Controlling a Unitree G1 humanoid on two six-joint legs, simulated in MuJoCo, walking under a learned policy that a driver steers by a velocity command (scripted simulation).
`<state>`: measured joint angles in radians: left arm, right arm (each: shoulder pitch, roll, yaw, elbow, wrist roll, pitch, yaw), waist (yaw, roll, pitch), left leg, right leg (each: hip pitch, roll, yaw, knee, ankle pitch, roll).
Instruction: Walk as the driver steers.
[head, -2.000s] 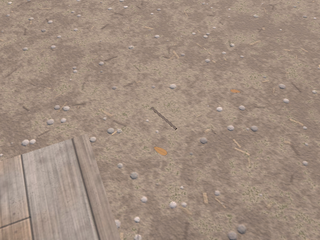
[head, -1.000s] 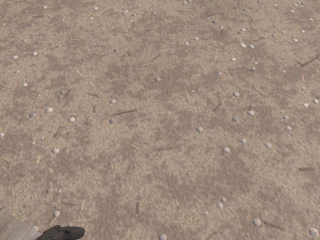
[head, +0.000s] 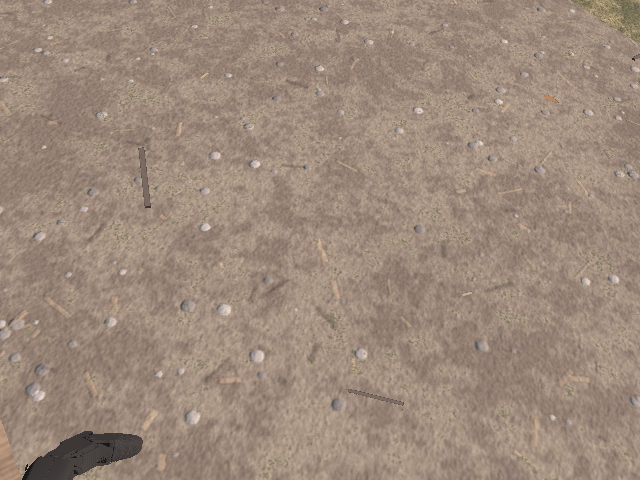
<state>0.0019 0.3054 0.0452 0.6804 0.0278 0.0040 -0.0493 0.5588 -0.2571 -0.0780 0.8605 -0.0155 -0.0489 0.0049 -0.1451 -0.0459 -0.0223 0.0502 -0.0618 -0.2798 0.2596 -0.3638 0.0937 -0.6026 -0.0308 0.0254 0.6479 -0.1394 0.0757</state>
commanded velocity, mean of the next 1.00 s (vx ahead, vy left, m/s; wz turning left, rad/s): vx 0.53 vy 0.00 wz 0.98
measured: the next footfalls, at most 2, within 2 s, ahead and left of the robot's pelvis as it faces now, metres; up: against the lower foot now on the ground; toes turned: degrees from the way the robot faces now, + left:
right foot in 0.06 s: +0.21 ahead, -0.15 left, +0.00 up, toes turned +5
left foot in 0.44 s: +0.41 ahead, +0.13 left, +0.00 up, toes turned +26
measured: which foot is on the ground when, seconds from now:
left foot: down 0.00-0.08, up 0.10-0.42, down 0.44-0.88, up 0.90-1.00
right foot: up 0.00-0.04, down 0.06-0.44, up 0.46-0.88, down 0.90-1.00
